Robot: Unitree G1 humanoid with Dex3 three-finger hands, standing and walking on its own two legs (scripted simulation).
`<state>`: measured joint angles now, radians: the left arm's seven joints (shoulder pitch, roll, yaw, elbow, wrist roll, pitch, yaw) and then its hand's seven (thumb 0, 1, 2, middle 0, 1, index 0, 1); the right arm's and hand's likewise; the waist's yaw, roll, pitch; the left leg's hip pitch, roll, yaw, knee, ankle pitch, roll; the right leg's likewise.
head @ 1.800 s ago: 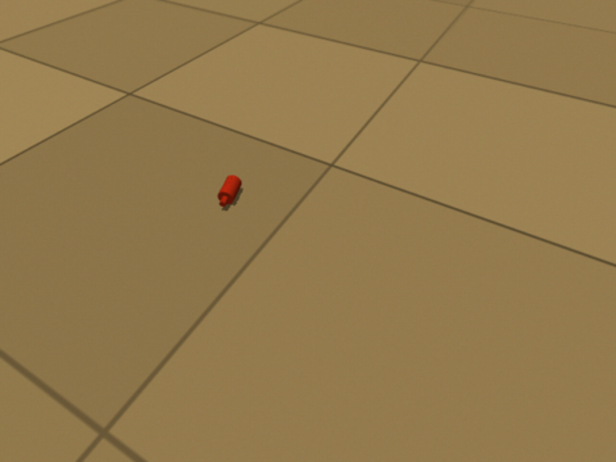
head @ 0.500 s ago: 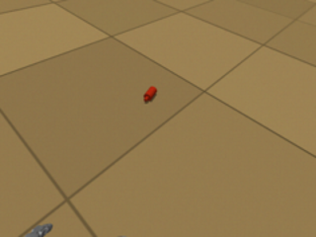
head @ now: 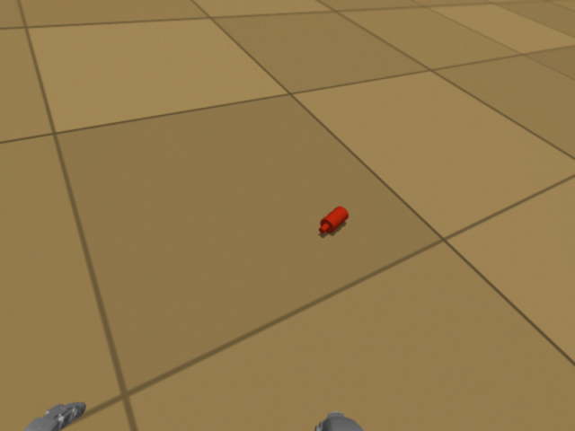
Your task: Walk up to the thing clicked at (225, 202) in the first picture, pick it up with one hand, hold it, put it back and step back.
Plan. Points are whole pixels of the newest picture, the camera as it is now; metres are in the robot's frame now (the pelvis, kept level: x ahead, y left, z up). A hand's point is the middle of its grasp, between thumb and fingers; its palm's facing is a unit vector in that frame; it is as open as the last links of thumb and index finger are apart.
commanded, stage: walk up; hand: left
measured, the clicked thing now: (331, 221) +1.19 -0.30 -0.73
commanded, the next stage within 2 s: none
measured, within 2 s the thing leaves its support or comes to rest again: neither
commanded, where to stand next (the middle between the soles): +1.12 -0.75 m, yaw +48 degrees
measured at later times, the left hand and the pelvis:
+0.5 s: hand out of the picture +0.17 +0.12 -0.17, palm faces +0.32 -0.88 -0.35, open 7.4 cm; pelvis +0.26 -0.15 -0.02, yaw +18 degrees
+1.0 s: hand (287, 279) +0.46 -0.01 -0.16, palm faces +0.44 -0.81 -0.37, open 7.4 cm; pelvis +0.49 -0.32 -0.04, yaw +30 degrees
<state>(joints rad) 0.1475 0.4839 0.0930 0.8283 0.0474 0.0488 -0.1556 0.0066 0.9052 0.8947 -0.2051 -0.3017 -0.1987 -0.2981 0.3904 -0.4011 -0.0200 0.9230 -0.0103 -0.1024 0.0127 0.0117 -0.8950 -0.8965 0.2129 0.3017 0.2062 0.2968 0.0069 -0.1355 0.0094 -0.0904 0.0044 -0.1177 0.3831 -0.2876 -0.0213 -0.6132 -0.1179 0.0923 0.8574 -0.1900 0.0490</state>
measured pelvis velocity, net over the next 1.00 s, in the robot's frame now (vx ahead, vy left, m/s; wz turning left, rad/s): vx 0.49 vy -0.32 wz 0.53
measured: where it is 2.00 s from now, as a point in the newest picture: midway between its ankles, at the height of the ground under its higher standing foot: (395, 285)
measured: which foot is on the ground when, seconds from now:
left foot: down 0.00-0.14, up 0.16-0.48, down 0.50-0.90, up 0.92-1.00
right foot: up 0.00-0.10, down 0.12-0.52, up 0.54-0.86, down 0.88-1.00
